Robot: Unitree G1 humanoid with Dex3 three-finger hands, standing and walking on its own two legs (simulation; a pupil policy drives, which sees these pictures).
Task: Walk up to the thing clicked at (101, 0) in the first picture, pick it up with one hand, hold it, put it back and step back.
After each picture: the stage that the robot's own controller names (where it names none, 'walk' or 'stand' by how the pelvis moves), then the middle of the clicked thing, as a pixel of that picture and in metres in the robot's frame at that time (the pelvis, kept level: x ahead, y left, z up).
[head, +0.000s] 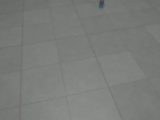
stand; (101, 0) +2.33 -0.32 -0.65
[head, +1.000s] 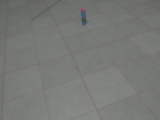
walk; (83, 17) +2.19 +0.09 -0.62
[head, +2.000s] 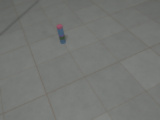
walk; (61, 34) +1.51 +0.37 -0.64
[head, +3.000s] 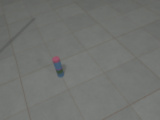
walk; (58, 67) +1.04 +0.34 -0.65
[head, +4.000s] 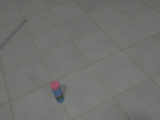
walk; (57, 92) +0.66 +0.26 -0.64
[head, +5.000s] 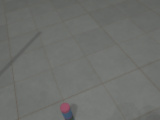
stand; (67, 114) +0.52 +0.23 -0.65
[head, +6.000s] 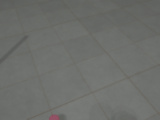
stand; out of the picture +0.46 +0.21 -0.64
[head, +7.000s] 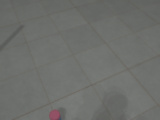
stand; out of the picture +0.42 +0.20 -0.64
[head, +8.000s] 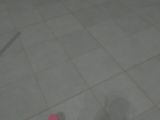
stand; out of the picture +0.42 +0.21 -0.66
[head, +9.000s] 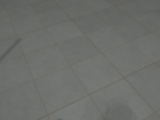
stand; out of the picture +0.41 +0.22 -0.66
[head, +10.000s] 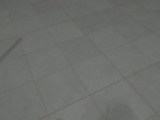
stand; out of the picture +0.40 +0.22 -0.66
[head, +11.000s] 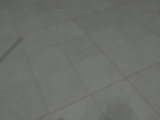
stand; out of the picture +0.41 +0.22 -0.66
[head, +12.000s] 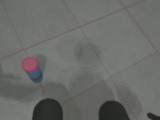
go down; (33, 71) +0.46 +0.24 -0.38
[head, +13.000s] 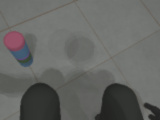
go down; (21, 51) +0.48 +0.27 -0.26
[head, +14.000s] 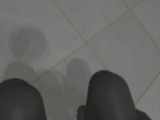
close in; out of the picture +0.45 +0.30 -0.17
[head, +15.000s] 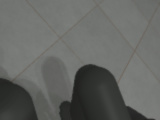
close; out of the picture +0.44 +0.32 -0.15
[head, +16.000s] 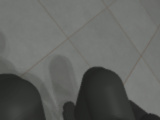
lift; out of the picture +0.38 +0.30 -0.16
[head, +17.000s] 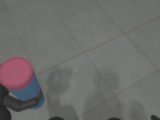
lift; (27, 89) +0.31 +0.18 +0.03
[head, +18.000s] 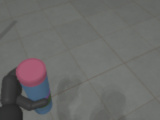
hold; (38, 91) +0.31 +0.16 +0.04
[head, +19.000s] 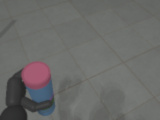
hold; (42, 93) +0.31 +0.15 +0.02
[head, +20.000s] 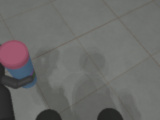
crouch; (22, 69) +0.39 +0.20 -0.04
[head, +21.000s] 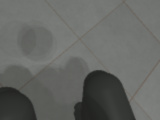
lower; out of the picture +0.46 +0.29 -0.11
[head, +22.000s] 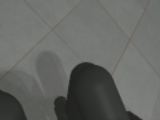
lower; out of the picture +0.44 +0.32 -0.16
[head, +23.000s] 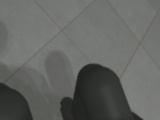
lower; out of the picture +0.42 +0.32 -0.16
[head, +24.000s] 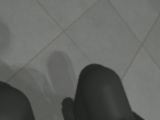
lower; out of the picture +0.42 +0.31 -0.16
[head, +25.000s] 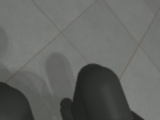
lower; out of the picture +0.41 +0.30 -0.16
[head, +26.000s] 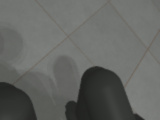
open; out of the picture +0.42 +0.29 -0.17
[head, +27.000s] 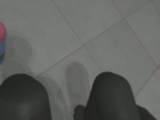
stand; out of the picture +0.43 +0.27 -0.18
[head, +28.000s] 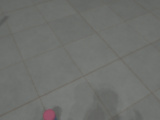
stand; out of the picture +0.39 +0.19 -0.55
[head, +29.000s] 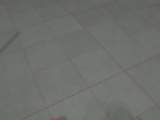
stand; out of the picture +0.41 +0.19 -0.60
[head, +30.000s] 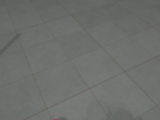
stand; out of the picture +0.41 +0.19 -0.60
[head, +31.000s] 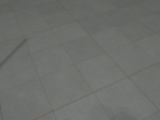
stand; out of the picture +0.42 +0.18 -0.65
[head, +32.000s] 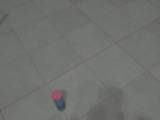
walk; (59, 101) +0.50 +0.20 -0.62
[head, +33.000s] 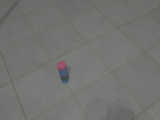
walk; (63, 73) +0.74 +0.20 -0.63
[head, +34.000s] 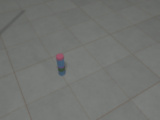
stand; (61, 65) +0.99 +0.23 -0.64
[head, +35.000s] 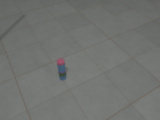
stand; (61, 70) +0.97 +0.21 -0.66
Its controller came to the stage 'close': yes
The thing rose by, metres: 0.68
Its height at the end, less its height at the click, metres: +0.00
